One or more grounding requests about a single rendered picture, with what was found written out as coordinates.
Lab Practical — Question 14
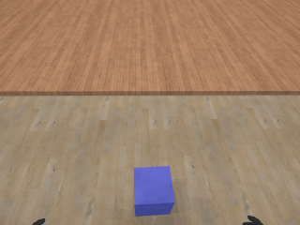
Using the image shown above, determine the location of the carton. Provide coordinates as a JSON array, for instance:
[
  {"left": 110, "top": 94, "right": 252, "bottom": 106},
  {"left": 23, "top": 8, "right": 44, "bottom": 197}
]
[{"left": 133, "top": 166, "right": 175, "bottom": 217}]

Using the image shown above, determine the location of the robot right hand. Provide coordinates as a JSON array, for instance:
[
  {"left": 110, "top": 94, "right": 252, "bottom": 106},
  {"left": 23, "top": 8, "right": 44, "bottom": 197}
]
[{"left": 242, "top": 216, "right": 263, "bottom": 225}]

